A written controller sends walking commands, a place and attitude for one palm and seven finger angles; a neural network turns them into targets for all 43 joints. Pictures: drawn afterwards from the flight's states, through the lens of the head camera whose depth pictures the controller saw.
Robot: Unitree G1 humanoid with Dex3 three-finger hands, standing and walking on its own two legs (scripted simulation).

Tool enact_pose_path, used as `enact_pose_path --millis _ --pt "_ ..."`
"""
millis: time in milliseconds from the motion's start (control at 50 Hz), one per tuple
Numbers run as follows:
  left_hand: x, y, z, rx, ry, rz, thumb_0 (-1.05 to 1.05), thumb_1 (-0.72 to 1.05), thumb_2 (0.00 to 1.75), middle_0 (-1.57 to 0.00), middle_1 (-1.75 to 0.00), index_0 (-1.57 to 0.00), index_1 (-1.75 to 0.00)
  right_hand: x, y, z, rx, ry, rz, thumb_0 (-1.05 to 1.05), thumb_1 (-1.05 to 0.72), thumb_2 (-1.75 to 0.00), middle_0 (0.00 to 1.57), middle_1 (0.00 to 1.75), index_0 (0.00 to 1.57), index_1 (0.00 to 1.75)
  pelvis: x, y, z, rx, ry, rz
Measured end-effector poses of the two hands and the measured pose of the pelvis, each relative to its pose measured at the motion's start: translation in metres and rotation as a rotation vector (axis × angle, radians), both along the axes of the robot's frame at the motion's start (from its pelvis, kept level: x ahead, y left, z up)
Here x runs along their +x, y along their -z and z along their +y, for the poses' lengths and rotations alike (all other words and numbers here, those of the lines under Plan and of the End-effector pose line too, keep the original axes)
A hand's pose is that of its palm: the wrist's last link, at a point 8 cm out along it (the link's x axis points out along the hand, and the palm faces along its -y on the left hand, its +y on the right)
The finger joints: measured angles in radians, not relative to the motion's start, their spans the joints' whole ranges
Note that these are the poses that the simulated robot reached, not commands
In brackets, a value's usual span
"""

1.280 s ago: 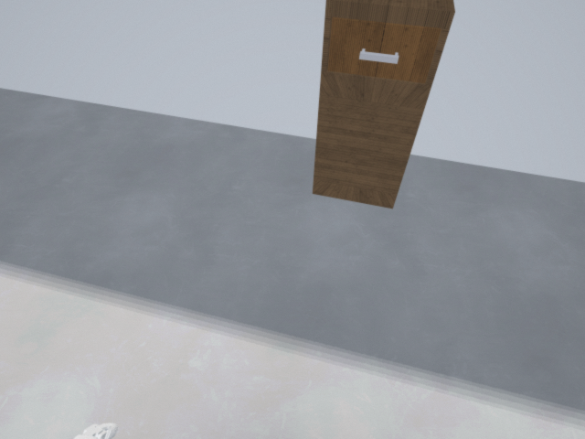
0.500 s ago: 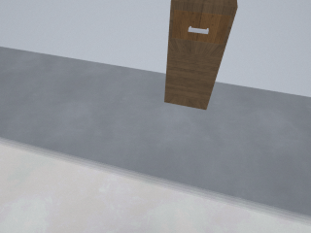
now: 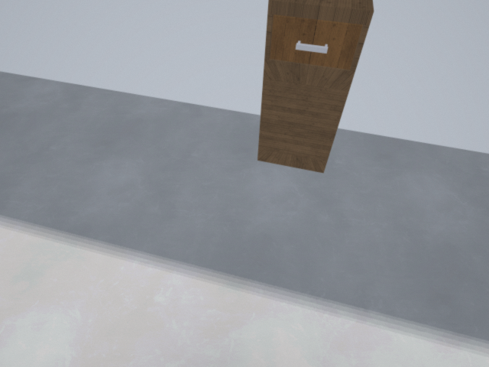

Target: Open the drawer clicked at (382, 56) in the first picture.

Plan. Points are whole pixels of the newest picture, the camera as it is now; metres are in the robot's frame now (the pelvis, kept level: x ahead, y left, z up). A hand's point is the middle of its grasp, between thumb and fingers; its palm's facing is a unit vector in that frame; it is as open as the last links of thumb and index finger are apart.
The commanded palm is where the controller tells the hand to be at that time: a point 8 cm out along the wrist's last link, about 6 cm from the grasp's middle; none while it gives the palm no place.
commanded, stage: look at it before walking up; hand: left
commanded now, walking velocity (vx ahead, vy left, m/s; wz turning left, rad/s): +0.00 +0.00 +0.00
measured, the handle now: (312, 46) +1.32 -0.20 -0.05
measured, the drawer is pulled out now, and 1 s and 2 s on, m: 0.00 0.00 0.00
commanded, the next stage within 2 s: walk to a spot facing it in 0.16 s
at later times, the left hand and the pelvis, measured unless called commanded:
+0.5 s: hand out of the picture +0.06 +0.21 -0.17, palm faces -0.08 -0.96 -0.26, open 7.4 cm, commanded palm none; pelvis +0.03 -0.01 -0.01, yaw -6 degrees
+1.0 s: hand (172, 362) +0.17 +0.15 -0.18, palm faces -0.20 -0.97 -0.17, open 7.4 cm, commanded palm none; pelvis +0.19 -0.03 -0.01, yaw -18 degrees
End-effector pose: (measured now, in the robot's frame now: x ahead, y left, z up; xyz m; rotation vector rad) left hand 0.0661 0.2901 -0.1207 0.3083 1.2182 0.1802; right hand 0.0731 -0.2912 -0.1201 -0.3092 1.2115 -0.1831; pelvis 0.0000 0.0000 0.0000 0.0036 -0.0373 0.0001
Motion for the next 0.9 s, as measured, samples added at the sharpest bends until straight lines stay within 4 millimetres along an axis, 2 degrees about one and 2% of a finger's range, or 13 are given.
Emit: enact_pose_path --millis 360,500,600,660,720,800,900 --pt "0.001 0.002 -0.002 0.002 -0.007 0.02 0.01 0.91 0.9 -0.2 -0.3 -0.21 -0.3 0.006 0.003 0.004 0.007 0.008 -0.002 0.0 -0.91 -0.9 0.2 0.3 0.21 0.3 0.008 0.001 0.0 -0.001 0.021 0.004" --pt "-0.004 0.02 -0.03 -0.062 0.02 0.111 0.01 0.91 0.9 -0.2 -0.3 -0.2 -0.3 -0.016 0.022 0.018 0.075 0.105 0.011 0.0 -0.91 -0.9 0.2 0.3 0.21 0.3 0.027 0.011 -0.007 0.013 0.105 0.017" --pt "0.013 0.029 -0.064 -0.089 0.059 0.136 0.01 0.91 0.9 -0.2 -0.3 -0.2 -0.3 -0.044 0.046 0.012 0.121 0.198 0.083 0.0 -0.91 -0.9 0.2 0.3 0.21 0.3 0.047 0.023 -0.026 0.011 0.16 0.015" --pt "0.019 0.031 -0.081 -0.099 0.039 0.113 0.01 0.91 0.9 -0.2 -0.3 -0.2 -0.3 -0.046 0.05 0.008 0.133 0.215 0.154 0.0 -0.91 -0.9 0.2 0.3 0.21 0.3 0.06 0.024 -0.034 -0.005 0.166 0.017" --pt "0.019 0.025 -0.095 -0.113 0.038 0.157 0.0 0.91 0.9 -0.2 -0.3 -0.2 -0.3 -0.024 0.039 0.005 0.139 0.231 0.137 0.01 -0.91 -0.9 0.2 0.3 0.2 0.3 0.076 0.014 -0.039 -0.001 0.192 0.027" --pt "0.026 0.018 -0.107 -0.134 0.063 0.24 0.0 0.91 0.9 -0.2 -0.3 -0.21 -0.3 0.024 0.024 0.001 0.142 0.261 0.035 0.01 -0.91 -0.9 0.19 0.3 0.2 0.3 0.102 0.005 -0.042 0.007 0.231 0.045" --pt "0.057 0.018 -0.105 -0.139 0.085 0.29 0.01 0.91 0.9 -0.21 -0.3 -0.21 -0.3 0.096 0.015 0.002 0.142 0.269 -0.074 0.01 -0.91 -0.9 0.19 0.3 0.2 0.3 0.142 0.003 -0.038 0.0 0.274 0.058"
